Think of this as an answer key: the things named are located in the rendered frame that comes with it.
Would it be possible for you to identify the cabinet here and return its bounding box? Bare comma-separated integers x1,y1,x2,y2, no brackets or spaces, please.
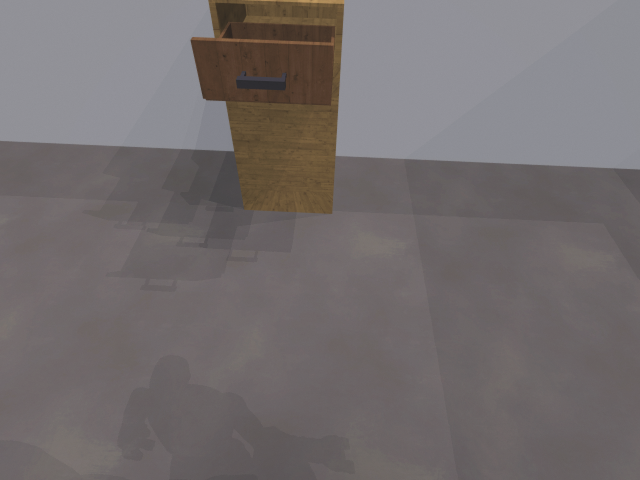
208,0,344,214

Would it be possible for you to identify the drawer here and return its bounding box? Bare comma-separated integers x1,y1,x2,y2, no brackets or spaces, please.
191,22,335,106

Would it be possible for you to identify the handle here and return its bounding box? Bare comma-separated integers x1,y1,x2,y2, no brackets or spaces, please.
236,71,287,90

